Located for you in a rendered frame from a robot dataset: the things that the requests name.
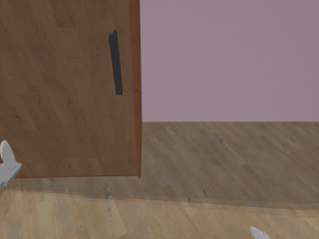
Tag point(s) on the robot right hand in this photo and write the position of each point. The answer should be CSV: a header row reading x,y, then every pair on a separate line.
x,y
257,234

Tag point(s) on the robot left hand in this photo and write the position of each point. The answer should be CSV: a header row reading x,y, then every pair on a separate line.
x,y
10,167

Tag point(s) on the handle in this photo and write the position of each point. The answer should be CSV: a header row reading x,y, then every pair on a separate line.
x,y
116,64

